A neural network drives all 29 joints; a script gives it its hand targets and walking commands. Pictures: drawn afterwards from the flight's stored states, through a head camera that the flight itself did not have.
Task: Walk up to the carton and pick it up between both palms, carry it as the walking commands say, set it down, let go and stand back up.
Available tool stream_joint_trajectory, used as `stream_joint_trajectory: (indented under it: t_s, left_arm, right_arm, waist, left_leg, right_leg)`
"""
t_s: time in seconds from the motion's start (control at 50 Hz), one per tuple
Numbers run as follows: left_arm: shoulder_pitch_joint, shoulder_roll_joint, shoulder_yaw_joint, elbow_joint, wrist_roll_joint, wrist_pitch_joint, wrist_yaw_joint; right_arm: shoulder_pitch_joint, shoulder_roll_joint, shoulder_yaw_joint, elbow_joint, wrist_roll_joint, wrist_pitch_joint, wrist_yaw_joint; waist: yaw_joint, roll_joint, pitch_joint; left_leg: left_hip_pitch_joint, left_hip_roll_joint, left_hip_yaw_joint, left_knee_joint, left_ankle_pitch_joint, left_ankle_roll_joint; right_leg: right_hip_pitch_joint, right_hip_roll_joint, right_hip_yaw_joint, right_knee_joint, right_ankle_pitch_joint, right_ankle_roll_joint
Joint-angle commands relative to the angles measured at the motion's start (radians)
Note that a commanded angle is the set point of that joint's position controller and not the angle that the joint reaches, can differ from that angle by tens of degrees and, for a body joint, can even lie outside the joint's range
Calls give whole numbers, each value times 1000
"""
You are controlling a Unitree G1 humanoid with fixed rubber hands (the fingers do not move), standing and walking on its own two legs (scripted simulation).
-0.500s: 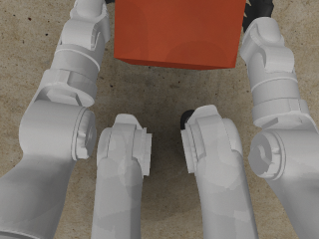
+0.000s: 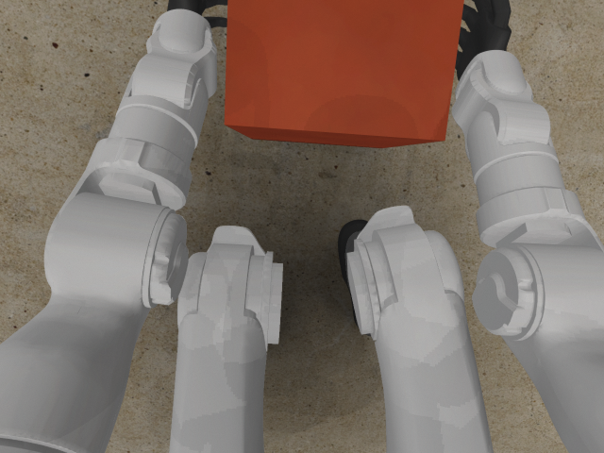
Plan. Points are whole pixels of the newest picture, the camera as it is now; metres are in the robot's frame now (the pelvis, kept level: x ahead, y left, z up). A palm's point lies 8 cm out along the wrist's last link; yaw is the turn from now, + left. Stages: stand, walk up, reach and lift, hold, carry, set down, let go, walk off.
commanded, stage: set down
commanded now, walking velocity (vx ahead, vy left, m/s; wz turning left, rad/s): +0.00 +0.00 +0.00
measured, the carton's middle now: (330, 56) +0.52 -0.06 -0.24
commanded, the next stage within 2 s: none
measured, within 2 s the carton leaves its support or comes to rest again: neither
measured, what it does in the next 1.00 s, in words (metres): stands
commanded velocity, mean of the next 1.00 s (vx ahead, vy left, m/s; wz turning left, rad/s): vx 0.00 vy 0.00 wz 0.00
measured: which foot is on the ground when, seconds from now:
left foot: down 0.00-1.00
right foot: down 0.00-1.00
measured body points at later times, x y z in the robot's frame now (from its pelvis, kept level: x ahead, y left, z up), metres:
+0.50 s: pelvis +0.02 +0.00 +0.00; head +0.36 +0.01 +0.29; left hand +0.56 +0.10 -0.17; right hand +0.51 -0.20 -0.17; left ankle +0.11 +0.09 -0.33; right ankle +0.14 -0.12 -0.33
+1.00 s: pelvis +0.01 +0.00 +0.00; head +0.36 +0.01 +0.28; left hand +0.56 +0.10 -0.18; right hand +0.50 -0.21 -0.17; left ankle +0.11 +0.09 -0.33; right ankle +0.14 -0.12 -0.33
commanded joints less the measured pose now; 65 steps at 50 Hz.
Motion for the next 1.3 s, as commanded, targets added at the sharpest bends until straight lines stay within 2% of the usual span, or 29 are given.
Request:
stream_joint_trajectory:
  t_s: [0.0, 0.04, 0.14, 0.16, 0.22, 0.28, 0.32, 0.34, 0.36, 0.38, 0.4, 0.46, 0.6, 0.68, 0.76, 0.84, 0.9, 0.94, 0.98, 1.02, 1.12, 1.18, 1.22, 1.28]
  left_arm:
    - [-540, -950, -209, -256, -68, -78, -277]
    - [-526, -964, -203, -241, -62, -86, -279]
    - [-472, -950, -169, -210, -41, -104, -281]
    - [-464, -948, -167, -211, -38, -108, -281]
    - [-457, -942, -172, -216, -42, -116, -279]
    - [-429, -928, -168, -196, -34, -119, -278]
    - [-415, -920, -164, -186, -29, -120, -276]
    - [-406, -908, -164, -181, -29, -121, -275]
    - [-409, -900, -156, -188, -24, -122, -274]
    - [-391, -888, -149, -170, -23, -123, -273]
    - [-403, -886, -146, -169, -18, -121, -272]
    - [-403, -853, -146, -157, -19, -119, -267]
    - [-403, -772, -125, -148, -11, -124, -255]
    - [-411, -675, -104, -140, -13, -130, -239]
    - [-391, -520, -82, -151, -13, -141, -210]
    - [-330, -246, -50, -133, -15, -148, -149]
    - [-240, 45, -12, -137, -23, -158, -83]
    - [-200, 133, -13, -137, -38, -158, -62]
    - [-180, 165, -28, -125, -54, -157, -60]
    - [-185, 156, -51, -159, -84, -162, -64]
    - [-189, 154, -102, -172, -149, -162, -83]
    - [-166, 168, -96, -190, -156, -161, -87]
    - [-148, 162, -103, -185, -164, -157, -90]
    - [-136, 196, -81, -206, -149, -155, -89]
  right_arm:
    - [-711, 924, 307, -195, 63, -38, 247]
    - [-685, 920, 294, -184, 46, -45, 249]
    - [-624, 913, 264, -158, 12, -57, 256]
    - [-599, 915, 259, -142, 6, -58, 253]
    - [-562, 906, 252, -127, -10, -65, 251]
    - [-540, 904, 252, -124, -11, -70, 254]
    - [-534, 892, 249, -118, -13, -72, 254]
    - [-529, 893, 245, -111, -17, -71, 255]
    - [-529, 883, 248, -115, -13, -74, 255]
    - [-529, 873, 249, -115, -15, -75, 253]
    - [-528, 866, 242, -105, -17, -75, 251]
    - [-529, 833, 229, -96, -22, -80, 246]
    - [-524, 761, 200, -82, -23, -91, 232]
    - [-505, 675, 172, -79, -27, -106, 212]
    - [-452, 542, 133, -62, -28, -122, 177]
    - [-334, 268, 48, -28, -38, -152, 112]
    - [-215, 4, 7, -8, -4, -177, 42]
    - [-164, -83, -1, 14, 18, -187, 6]
    - [-132, -107, 15, 43, 43, -191, -7]
    - [-137, -108, 35, 23, 66, -198, -8]
    - [-131, -135, 66, 0, 102, -201, 1]
    - [-105, -146, 75, -17, 119, -202, 5]
    - [-85, -152, 77, -25, 124, -199, 7]
    - [-70, -169, 81, -50, 138, -198, 9]
  waist:
    - [3, 118, -1411]
    - [-6, 123, -1366]
    - [2, 120, -1285]
    - [-13, 110, -1275]
    - [-18, 119, -1282]
    - [-11, 112, -1257]
    - [-14, 113, -1247]
    - [-10, 103, -1239]
    - [0, 115, -1234]
    - [-4, 99, -1213]
    - [0, 102, -1211]
    - [-16, 94, -1205]
    - [-8, 103, -1190]
    - [-20, 84, -1197]
    - [-13, 92, -1217]
    - [-30, 104, -1218]
    - [-25, 107, -1233]
    - [-26, 129, -1253]
    - [-22, 131, -1256]
    - [-21, 131, -1268]
    - [-49, 125, -1306]
    - [-42, 118, -1337]
    - [-53, 114, -1345]
    - [-33, 115, -1373]
  left_leg:
    - [466, 30, -48, -271, 281, 15]
    - [437, 27, -48, -264, 298, 14]
    - [342, 20, -49, -262, 311, 14]
    - [327, 20, -52, -264, 307, 15]
    - [328, 21, -52, -257, 324, 11]
    - [314, 19, -59, -265, 334, 11]
    - [316, 19, -63, -261, 334, 13]
    - [309, 16, -65, -266, 330, 14]
    - [299, 18, -59, -258, 332, 10]
    - [291, 18, -58, -263, 318, 14]
    - [288, 19, -60, -262, 318, 12]
    - [303, 25, -66, -265, 297, 10]
    - [317, 31, -65, -263, 266, 6]
    - [316, 36, -67, -264, 254, 5]
    - [344, 47, -57, -259, 243, -2]
    - [369, 72, -66, -278, 225, -14]
    - [394, 92, -75, -297, 211, -13]
    - [405, 103, -83, -299, 211, -14]
    - [410, 109, -91, -298, 227, -17]
    - [406, 111, -91, -292, 251, -17]
    - [406, 123, -92, -274, 289, -11]
    - [418, 126, -93, -266, 315, -11]
    - [426, 126, -95, -261, 330, -10]
    - [428, 130, -88, -254, 339, -11]
  right_leg:
    - [437, 21, -69, -101, 280, -46]
    - [422, 25, -65, -101, 297, -47]
    - [395, 27, -48, -104, 324, -51]
    - [399, 31, -50, -107, 330, -50]
    - [394, 32, -46, -101, 340, -50]
    - [386, 33, -45, -101, 353, -49]
    - [374, 33, -49, -97, 345, -47]
    - [369, 32, -48, -96, 337, -46]
    - [363, 32, -40, -94, 340, -47]
    - [366, 33, -42, -100, 334, -42]
    - [367, 31, -43, -96, 331, -42]
    - [361, 25, -47, -95, 313, -41]
    - [358, 20, -42, -90, 278, -39]
    - [385, 15, -42, -94, 284, -32]
    - [419, 5, -34, -100, 271, -30]
    - [434, -14, -31, -108, 264, -28]
    - [434, -32, -33, -120, 256, -23]
    - [434, -40, -23, -129, 252, -27]
    - [420, -48, -26, -131, 262, -27]
    - [413, -51, -22, -133, 280, -29]
    - [436, -64, -11, -132, 333, -30]
    - [448, -65, -10, -126, 357, -31]
    - [460, -62, -11, -127, 375, -32]
    - [463, -61, -10, -122, 383, -30]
